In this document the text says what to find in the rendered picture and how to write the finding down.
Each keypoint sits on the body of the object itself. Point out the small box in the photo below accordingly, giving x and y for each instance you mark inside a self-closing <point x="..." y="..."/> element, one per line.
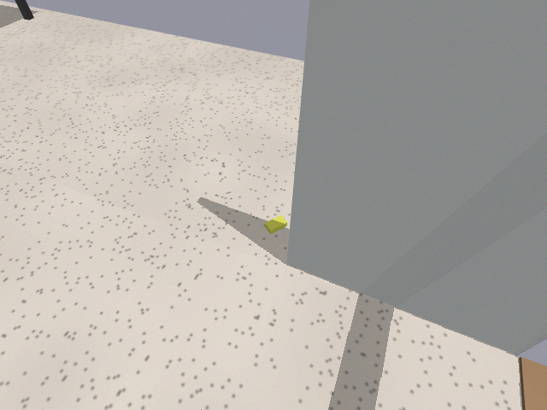
<point x="275" y="224"/>

